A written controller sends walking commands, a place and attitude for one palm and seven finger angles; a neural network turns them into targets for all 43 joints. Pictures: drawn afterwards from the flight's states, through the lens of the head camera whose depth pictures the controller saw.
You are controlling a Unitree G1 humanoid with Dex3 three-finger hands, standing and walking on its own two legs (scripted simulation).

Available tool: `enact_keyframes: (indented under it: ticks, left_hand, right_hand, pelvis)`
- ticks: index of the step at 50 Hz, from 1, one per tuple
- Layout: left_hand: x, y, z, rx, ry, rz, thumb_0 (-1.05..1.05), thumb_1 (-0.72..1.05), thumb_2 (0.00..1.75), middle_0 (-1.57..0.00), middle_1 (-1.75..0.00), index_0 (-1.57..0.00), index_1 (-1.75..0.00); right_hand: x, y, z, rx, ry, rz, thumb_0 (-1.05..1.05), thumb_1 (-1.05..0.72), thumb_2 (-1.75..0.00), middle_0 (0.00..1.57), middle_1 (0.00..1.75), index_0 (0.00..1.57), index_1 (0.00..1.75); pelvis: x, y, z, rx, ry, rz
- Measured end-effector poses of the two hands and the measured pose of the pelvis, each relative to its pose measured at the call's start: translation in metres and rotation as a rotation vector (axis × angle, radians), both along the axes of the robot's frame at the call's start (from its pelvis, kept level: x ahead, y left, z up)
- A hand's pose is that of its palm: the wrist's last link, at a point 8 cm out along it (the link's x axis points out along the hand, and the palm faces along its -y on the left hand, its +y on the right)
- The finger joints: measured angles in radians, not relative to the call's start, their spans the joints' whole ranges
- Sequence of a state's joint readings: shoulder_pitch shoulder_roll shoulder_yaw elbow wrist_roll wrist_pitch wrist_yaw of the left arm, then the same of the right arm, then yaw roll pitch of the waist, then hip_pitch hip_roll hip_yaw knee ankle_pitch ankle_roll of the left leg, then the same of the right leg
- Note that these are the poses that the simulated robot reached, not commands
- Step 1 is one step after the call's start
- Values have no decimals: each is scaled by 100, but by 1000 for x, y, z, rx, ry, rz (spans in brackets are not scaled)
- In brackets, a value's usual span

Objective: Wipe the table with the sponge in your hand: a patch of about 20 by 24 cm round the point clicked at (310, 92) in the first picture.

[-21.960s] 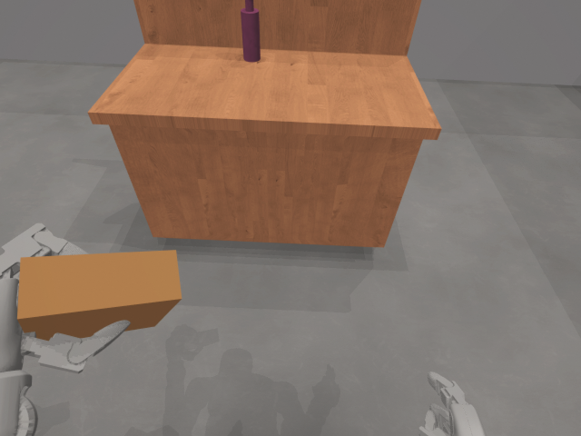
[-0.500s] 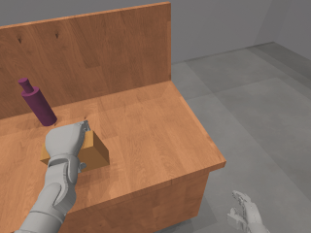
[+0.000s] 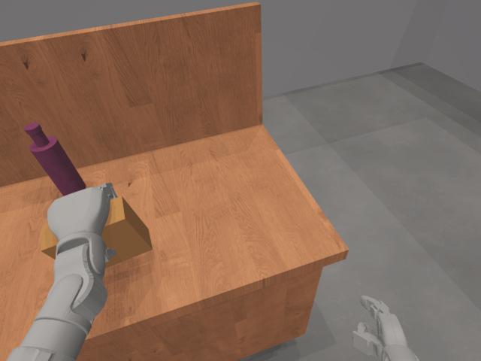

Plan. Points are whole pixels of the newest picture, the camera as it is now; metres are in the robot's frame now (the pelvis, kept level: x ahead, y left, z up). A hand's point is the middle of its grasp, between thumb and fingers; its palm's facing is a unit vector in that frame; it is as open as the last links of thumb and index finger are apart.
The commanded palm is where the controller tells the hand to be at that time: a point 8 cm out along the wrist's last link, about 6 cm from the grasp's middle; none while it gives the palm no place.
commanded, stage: move the sponge above the wiping area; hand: left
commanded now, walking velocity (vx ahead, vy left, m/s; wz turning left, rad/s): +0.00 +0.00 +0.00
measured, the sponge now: (107, 243) +0.29 +0.31 +0.03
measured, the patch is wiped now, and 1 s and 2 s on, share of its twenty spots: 0.00 0.00 0.00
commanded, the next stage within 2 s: lower the sponge onto the table in 0.56 s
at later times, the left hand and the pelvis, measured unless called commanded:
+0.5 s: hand (86, 245) +0.26 +0.32 +0.06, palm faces +0.01 -0.09 -1.00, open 9.4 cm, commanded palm +0.24 +0.29 +0.11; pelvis +0.00 +0.01 +0.00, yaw +1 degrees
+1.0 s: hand (104, 254) +0.26 +0.29 +0.04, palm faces -0.09 -0.14 -0.99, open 9.4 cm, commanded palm +0.24 +0.28 +0.11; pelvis +0.00 +0.00 +0.00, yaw +1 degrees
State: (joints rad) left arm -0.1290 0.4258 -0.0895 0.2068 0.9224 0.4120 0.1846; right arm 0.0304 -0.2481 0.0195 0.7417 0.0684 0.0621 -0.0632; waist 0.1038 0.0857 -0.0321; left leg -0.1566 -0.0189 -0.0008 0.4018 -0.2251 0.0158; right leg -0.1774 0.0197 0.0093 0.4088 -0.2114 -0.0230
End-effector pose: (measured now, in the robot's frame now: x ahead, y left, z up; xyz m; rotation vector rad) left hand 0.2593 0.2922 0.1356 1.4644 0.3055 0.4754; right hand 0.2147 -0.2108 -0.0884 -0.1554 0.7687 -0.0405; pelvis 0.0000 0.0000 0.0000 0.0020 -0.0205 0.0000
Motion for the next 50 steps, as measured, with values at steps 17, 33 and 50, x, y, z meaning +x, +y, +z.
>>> enact_keyframes:
  ticks: [17,33,50]
  left_hand:
    - [-17,-19,-21,4,33,-177,0,-44,105,-80,-139,-81,-139]
    - [-17,-24,-51,-110,238,-175,0,-44,105,-80,-140,-80,-140]
    - [-15,-4,-37,-100,217,65,0,-44,105,-80,-141,-80,-140]
  right_hand:
    - [-1,-2,4,-52,-10,8,1,-90,-90,20,30,20,30]
    - [8,11,11,-50,-51,50,1,-90,-90,20,30,20,30]
    - [1,2,3,-6,3,22,1,-90,-90,20,30,20,30]
  pelvis:
    - [2,5,-1,-5,-7,-4]
    - [-7,8,-1,-4,-5,16]
    - [-5,3,0,2,-5,12]
